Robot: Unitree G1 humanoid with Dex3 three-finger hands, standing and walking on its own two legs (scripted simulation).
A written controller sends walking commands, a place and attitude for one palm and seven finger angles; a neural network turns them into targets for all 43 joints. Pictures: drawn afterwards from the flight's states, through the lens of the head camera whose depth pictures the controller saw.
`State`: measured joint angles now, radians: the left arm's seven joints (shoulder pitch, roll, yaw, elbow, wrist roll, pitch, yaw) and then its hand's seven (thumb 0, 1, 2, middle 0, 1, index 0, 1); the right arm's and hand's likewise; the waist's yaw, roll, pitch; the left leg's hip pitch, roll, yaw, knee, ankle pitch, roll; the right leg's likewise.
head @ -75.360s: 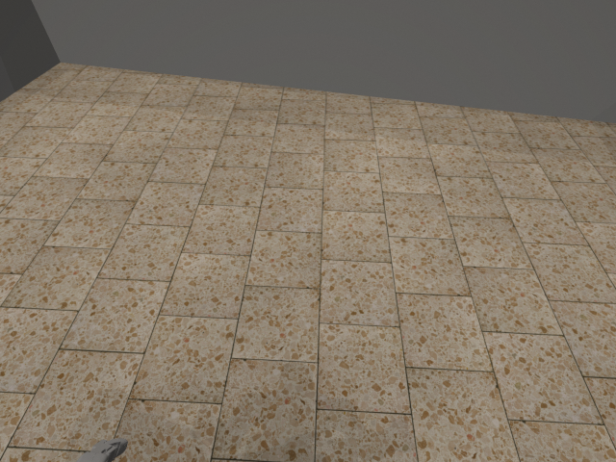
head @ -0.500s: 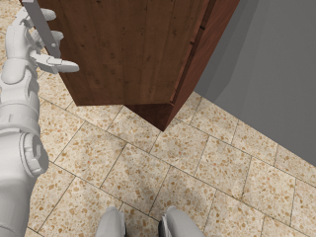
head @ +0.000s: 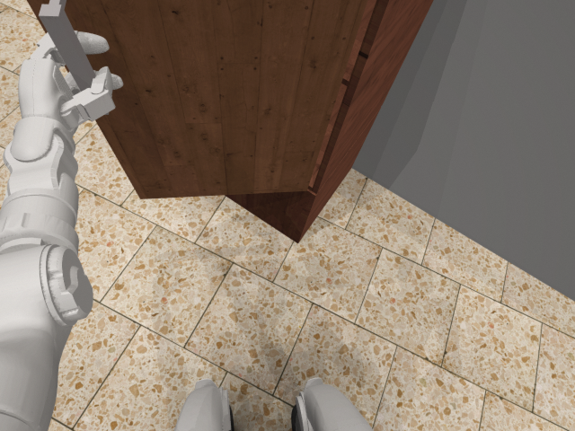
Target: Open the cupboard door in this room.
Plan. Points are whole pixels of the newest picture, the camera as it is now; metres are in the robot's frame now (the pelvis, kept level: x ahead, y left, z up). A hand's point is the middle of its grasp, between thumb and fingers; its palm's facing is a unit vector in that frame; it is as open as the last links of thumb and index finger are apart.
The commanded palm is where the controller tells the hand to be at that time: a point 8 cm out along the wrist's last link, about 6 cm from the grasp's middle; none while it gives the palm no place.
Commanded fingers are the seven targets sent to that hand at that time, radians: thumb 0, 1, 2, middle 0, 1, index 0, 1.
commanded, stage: close the thumb around the handle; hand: left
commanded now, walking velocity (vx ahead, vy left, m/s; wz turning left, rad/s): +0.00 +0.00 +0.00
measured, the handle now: (82, 56) +0.59 +0.21 +0.11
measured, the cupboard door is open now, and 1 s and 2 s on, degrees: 40 79 83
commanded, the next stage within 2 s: pull the door open along its arc in 0.08 s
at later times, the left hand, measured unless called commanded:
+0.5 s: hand (106, 112) +0.51 +0.17 +0.09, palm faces +0.01 -1.00 +0.00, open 5.4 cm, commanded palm +0.46 +0.22 +0.10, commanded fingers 0.00 0.90 0.90 -0.40 -1.35 -0.40 -1.35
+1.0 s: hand (193, 248) +0.32 +0.07 +0.10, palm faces +0.32 -0.95 +0.04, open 6.2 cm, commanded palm +0.26 +0.15 +0.10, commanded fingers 0.00 0.90 0.90 -0.40 -1.35 -0.40 -1.35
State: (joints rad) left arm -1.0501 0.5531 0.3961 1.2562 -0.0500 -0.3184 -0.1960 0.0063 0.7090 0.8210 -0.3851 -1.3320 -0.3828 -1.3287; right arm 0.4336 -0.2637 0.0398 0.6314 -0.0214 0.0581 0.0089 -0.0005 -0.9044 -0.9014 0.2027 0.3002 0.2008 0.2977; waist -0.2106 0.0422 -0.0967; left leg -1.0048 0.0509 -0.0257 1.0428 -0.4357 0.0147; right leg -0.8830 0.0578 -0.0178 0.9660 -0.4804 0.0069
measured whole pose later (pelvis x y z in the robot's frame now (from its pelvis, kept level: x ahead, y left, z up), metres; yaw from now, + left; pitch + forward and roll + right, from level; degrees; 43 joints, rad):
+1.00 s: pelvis +0.01 -0.02 +0.03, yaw +1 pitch +9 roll +0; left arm 0.03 -0.07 -0.09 0.14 0.00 -0.16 0.43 0.03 0.64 0.69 -0.37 -1.32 -0.38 -1.34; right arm 0.20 -0.18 0.02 0.48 -0.04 0.09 0.05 0.01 -0.91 -0.90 0.20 0.30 0.20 0.30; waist -0.03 0.03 -0.15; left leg -0.63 0.03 0.01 0.89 -0.42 -0.01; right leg -0.55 0.03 0.01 0.89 -0.49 -0.02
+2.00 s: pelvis +0.00 -0.03 +0.02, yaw +4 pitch +8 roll +0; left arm 0.00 -0.11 -0.23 0.17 0.08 -0.18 0.55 -0.01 -0.49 0.31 -0.27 -0.75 -0.26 -0.75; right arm 0.18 -0.18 0.01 0.55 -0.06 0.07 0.01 0.01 -0.91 -0.90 0.20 0.30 0.20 0.30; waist -0.01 0.04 -0.12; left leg -0.64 0.01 -0.03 0.91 -0.40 -0.02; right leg -0.55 0.02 -0.03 0.92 -0.51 -0.03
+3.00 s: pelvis +0.00 -0.02 +0.02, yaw +3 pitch +7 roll +0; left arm 0.36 0.14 -0.11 -0.15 -0.11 -0.26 -0.03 -0.01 -0.50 0.30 -0.19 -0.32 -0.17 -0.31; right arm 0.24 -0.22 0.03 0.44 0.01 -0.01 0.00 0.01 -0.90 -0.90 0.20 0.30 0.20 0.30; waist 0.00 0.03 -0.09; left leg -0.66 0.01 -0.02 0.95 -0.42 -0.01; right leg -0.57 0.02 -0.02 0.95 -0.52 -0.02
